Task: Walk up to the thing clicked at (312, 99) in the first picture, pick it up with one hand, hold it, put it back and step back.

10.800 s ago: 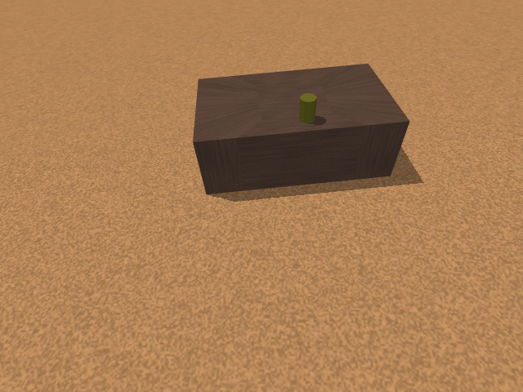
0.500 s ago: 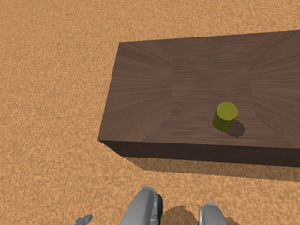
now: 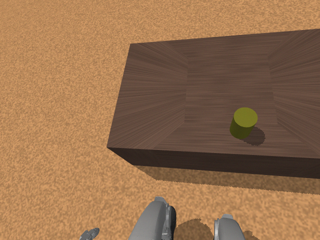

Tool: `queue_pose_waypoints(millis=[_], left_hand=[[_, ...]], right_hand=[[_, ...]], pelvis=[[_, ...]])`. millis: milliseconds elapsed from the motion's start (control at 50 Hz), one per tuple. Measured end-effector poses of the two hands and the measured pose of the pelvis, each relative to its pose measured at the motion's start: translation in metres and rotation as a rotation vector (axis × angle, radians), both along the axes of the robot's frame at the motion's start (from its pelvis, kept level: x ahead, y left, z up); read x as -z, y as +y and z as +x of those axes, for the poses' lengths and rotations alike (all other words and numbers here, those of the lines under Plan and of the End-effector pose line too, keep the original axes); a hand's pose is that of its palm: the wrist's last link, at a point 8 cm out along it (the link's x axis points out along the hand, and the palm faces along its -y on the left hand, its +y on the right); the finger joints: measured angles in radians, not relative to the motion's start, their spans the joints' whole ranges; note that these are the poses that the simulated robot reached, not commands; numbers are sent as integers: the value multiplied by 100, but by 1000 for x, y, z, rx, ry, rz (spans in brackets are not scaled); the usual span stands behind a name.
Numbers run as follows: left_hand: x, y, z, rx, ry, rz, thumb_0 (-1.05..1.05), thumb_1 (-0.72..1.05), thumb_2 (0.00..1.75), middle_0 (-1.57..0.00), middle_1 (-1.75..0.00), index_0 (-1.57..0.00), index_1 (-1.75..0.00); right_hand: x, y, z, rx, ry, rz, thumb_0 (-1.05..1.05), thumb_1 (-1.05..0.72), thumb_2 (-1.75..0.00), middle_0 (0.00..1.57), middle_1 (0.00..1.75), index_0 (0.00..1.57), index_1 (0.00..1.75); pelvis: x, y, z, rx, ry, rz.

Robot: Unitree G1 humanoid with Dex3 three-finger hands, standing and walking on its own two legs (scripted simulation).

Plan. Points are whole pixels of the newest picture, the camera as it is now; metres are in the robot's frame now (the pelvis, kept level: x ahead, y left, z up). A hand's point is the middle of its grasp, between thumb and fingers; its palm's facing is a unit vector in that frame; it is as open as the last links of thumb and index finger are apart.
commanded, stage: approach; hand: right
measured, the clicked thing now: (242, 123) +0.52 -0.16 -0.26
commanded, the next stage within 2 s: close in in 0.58 s
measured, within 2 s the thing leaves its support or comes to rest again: neither
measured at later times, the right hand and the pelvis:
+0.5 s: hand (303, 124) +0.47 -0.30 -0.15, palm faces +0.02 +1.00 +0.01, open 17.5 cm; pelvis -0.04 +0.00 -0.16, yaw +1 degrees
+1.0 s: hand (260, 135) +0.48 -0.22 -0.27, palm faces +0.01 +1.00 -0.02, open 16.7 cm; pelvis -0.10 +0.00 -0.29, yaw +1 degrees
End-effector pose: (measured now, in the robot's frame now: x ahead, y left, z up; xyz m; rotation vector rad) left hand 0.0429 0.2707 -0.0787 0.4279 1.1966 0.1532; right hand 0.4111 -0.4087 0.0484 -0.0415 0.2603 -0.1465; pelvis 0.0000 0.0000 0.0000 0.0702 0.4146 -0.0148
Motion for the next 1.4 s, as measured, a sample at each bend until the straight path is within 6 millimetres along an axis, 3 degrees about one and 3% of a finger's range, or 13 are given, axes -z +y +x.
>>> queue_pose_waypoints(millis=[140, 260, 420, 560, 660, 780, 920, 1060, 1220, 1400], left_hand=[[9, -4, -6, 14, 19, -14, 0, 89, 92, -20, -29, -19, -31], [39, 0, -8, 43, 31, 1, 0, 88, 92, -20, -29, -19, -31], [115, 5, -2, 73, 18, 20, 0, 88, 92, -20, -29, -18, -30], [192, -1, -15, 96, 65, -8, 0, 88, 92, -19, -29, -18, -30], [237, -6, -37, 96, 120, -26, 0, 89, 92, -19, -29, -18, -30], [273, -9, -69, 74, 161, -29, 0, 89, 91, -20, -29, -19, -30], [294, -10, -102, 33, 197, -18, 0, 90, 90, -20, -30, -20, -30], [292, -11, -115, -5, 214, -16, 0, 90, 90, -20, -30, -20, -30], [278, -6, -109, -27, 220, -20, 0, 90, 91, -20, -29, -19, -30], [273, 0, -82, -7, 227, -25, 0, 89, 91, -20, -30, -19, -30]], right_hand=[[10, -1, 1, -5, -18, 3, -1, 54, -5, 6, 4, 5, 5], [45, 14, 13, -54, -142, 4, -1, 57, -6, 5, 5, 5, 5], [141, 46, 30, -121, -250, 39, -1, 56, -4, 7, 4, 6, 4], [227, 59, 35, -116, -239, 42, -1, 51, -2, 8, 3, 7, 3], [270, 72, 37, -116, -232, 45, -1, 45, -3, 9, 3, 7, 3], [308, 96, 39, -146, -220, 37, -1, 39, -4, 9, 3, 7, 3], [323, 124, 42, -137, -256, 44, -1, 35, -5, 9, 3, 7, 3], [313, 147, 51, -141, -249, 9, -1, 37, -5, 8, 3, 6, 3], [307, 160, 60, -118, -212, 29, -1, 45, -5, 7, 3, 5, 4], [311, 169, 58, -100, -216, 35, -1, 47, -5, 6, 4, 5, 4]], pelvis=[[8, -1, -5, 0, 20, 1], [41, 0, -13, -4, 92, 5], [117, 2, -28, -5, 184, 17], [184, 3, -49, 0, 222, 31], [224, 3, -63, 6, 228, 41], [262, 0, -81, 8, 203, 51], [291, -4, -94, 7, 173, 57], [291, -4, -95, 14, 181, 48], [278, -3, -83, 24, 213, 36], [266, -1, -73, 36, 236, 22]])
